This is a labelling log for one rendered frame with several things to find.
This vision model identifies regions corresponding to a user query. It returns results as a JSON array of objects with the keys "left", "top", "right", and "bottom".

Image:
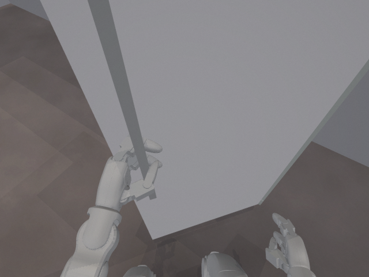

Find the handle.
[{"left": 88, "top": 0, "right": 157, "bottom": 200}]

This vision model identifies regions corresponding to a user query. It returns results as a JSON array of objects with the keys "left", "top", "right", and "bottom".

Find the fridge door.
[{"left": 40, "top": 0, "right": 369, "bottom": 239}]

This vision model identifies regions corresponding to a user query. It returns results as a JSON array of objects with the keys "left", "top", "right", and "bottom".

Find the right robot hand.
[{"left": 265, "top": 213, "right": 310, "bottom": 274}]

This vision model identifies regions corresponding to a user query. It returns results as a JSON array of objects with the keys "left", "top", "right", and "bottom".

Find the left robot hand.
[{"left": 95, "top": 135, "right": 163, "bottom": 211}]

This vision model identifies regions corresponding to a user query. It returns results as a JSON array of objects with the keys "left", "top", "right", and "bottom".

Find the robot left forearm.
[{"left": 60, "top": 206, "right": 122, "bottom": 277}]

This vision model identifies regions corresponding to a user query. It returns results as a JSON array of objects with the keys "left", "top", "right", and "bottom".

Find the right robot thigh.
[{"left": 201, "top": 253, "right": 248, "bottom": 277}]

